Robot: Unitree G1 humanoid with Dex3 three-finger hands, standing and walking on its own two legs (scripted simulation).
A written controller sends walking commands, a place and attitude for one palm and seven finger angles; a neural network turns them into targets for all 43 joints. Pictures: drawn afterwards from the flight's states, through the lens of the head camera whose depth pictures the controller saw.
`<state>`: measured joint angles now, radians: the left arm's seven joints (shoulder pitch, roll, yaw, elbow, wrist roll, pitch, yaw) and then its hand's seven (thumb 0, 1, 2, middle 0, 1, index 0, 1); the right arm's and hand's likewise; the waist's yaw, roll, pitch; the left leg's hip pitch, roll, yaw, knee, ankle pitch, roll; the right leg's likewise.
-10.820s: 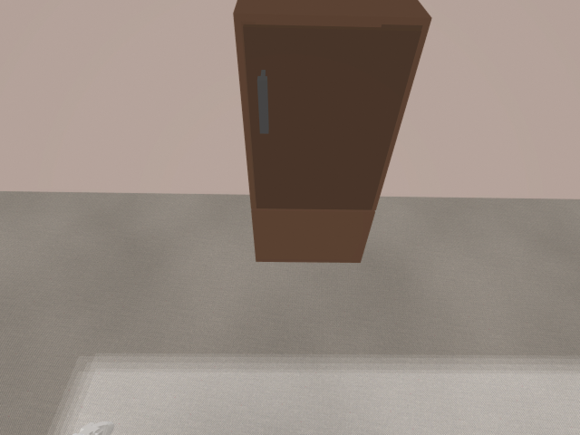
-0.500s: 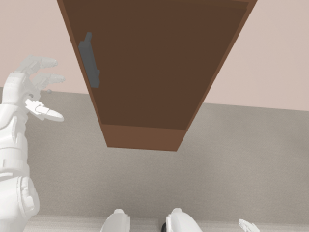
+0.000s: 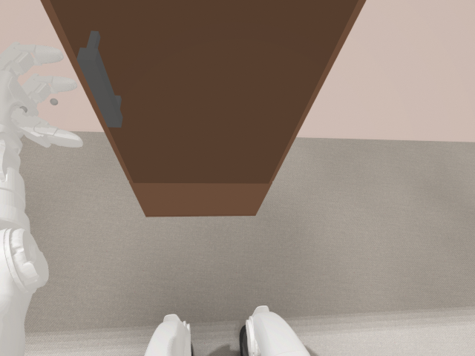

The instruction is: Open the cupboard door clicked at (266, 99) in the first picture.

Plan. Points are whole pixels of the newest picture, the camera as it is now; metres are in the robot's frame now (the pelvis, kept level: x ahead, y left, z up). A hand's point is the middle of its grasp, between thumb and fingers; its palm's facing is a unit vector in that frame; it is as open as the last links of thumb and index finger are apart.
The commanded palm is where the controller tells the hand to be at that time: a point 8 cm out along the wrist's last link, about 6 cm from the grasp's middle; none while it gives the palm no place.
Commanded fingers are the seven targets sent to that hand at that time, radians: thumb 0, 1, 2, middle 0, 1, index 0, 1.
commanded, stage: move the hooked fingers beside the handle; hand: left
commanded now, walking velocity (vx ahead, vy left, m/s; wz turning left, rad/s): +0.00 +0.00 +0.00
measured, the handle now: (105, 83) +0.54 +0.18 +0.08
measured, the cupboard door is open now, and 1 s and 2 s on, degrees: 0 0 0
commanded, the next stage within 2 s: slide the fingers in behind the handle in 0.82 s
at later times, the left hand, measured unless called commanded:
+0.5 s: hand (52, 102) +0.49 +0.25 +0.09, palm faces -0.05 -1.00 -0.02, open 14.0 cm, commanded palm +0.48 +0.28 +0.08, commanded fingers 0.00 -0.50 0.30 -0.30 -1.20 -0.30 -1.20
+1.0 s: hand (52, 103) +0.50 +0.25 +0.08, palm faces -0.04 -1.00 -0.02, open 14.0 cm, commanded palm +0.49 +0.28 +0.08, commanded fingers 0.00 -0.50 0.30 -0.30 -1.20 -0.30 -1.20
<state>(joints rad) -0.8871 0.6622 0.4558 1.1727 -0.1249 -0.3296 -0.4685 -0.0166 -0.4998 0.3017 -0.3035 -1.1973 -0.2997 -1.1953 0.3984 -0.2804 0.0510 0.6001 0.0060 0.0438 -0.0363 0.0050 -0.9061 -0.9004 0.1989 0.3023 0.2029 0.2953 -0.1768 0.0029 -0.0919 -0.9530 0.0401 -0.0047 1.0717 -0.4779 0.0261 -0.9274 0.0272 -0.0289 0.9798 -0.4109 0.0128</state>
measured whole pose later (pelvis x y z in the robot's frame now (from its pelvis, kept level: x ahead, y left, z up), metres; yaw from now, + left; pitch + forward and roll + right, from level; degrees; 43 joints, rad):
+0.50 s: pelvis +0.00 +0.00 +0.00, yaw +0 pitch +21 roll -4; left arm -0.87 0.64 0.43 1.14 -0.13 -0.34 -0.45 -0.02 -0.50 0.30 -0.30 -1.20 -0.30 -1.20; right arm 0.39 -0.27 0.05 0.59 0.00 0.08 -0.03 0.00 -0.91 -0.90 0.20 0.30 0.20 0.30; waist -0.17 0.00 -0.10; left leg -0.95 0.04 -0.01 1.07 -0.48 0.03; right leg -0.92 0.03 -0.04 0.97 -0.41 0.02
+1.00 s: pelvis +0.00 +0.00 +0.00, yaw +0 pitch +21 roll -4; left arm -0.90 0.68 0.44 1.18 -0.12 -0.34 -0.46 -0.02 -0.50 0.30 -0.30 -1.20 -0.30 -1.20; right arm 0.39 -0.28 0.06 0.59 0.01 0.07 -0.03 0.00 -0.91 -0.90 0.20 0.30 0.20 0.30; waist -0.18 0.00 -0.09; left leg -0.98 0.04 -0.02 1.09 -0.49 0.03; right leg -0.95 0.03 -0.04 0.99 -0.41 0.01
